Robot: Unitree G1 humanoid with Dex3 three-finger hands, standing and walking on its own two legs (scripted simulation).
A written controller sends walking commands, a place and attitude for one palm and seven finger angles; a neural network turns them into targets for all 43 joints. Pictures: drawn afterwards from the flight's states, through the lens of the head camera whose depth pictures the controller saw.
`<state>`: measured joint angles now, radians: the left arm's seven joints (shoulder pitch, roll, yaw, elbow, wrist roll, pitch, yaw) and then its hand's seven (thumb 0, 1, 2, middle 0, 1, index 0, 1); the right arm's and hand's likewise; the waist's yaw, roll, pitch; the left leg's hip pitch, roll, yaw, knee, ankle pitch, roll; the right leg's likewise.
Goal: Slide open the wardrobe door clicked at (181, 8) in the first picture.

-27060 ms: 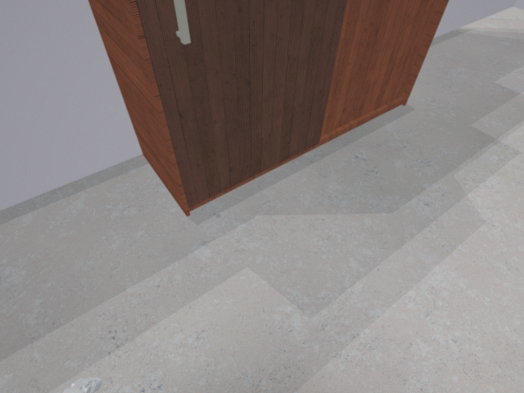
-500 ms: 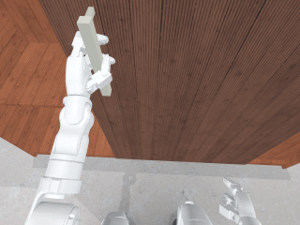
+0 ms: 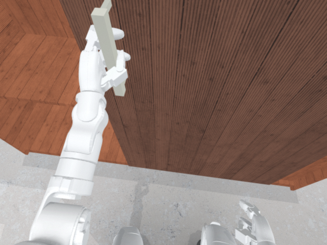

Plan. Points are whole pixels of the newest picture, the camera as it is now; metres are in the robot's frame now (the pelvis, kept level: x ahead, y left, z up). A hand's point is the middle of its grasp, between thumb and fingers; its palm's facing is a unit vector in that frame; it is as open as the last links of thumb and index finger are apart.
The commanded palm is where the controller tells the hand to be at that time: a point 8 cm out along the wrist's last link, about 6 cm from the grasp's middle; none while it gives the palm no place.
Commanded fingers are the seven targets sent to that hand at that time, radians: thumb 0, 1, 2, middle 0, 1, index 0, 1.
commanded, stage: step sideways, sliding the door along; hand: left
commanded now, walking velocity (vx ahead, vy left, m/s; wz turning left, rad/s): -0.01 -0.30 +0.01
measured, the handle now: (114, 54) +0.46 +0.20 +0.16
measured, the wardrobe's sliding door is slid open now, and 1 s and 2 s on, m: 0.67 0.67 0.67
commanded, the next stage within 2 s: stop walking and hold the door there in 0.32 s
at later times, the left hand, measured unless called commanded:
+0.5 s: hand (125, 67) +0.42 +0.17 +0.16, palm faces +0.54 -0.83 -0.17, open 6.8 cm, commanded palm +0.38 +0.19 +0.14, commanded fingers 0.00 0.90 0.90 -0.45 -1.40 -0.45 -1.40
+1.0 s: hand (125, 68) +0.42 +0.17 +0.16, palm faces +0.58 -0.79 -0.21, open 6.7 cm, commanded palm +0.37 +0.18 +0.14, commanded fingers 0.00 0.90 0.90 -0.45 -1.40 -0.45 -1.40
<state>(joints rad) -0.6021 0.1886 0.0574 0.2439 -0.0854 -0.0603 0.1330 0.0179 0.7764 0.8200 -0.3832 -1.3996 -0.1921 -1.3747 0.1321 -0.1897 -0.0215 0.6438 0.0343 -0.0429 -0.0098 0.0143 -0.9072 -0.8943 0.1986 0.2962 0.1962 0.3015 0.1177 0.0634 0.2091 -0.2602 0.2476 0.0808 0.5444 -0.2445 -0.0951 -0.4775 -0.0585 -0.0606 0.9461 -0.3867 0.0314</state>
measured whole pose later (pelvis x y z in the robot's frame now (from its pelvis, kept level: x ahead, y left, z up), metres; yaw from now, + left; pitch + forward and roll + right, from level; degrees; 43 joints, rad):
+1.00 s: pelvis +0.05 -0.17 +0.00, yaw -2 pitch -1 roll -1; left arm -0.38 0.50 0.44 0.47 -0.05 -0.04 0.16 -0.07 0.70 0.79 -0.38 -1.34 -0.16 -1.29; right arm 0.24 -0.26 0.01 0.64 0.04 -0.08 -0.06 0.01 -0.91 -0.89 0.20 0.30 0.20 0.30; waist 0.01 0.02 0.05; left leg -0.24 0.06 0.17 0.49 -0.23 0.04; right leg -0.31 -0.02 -0.07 0.72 -0.39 0.01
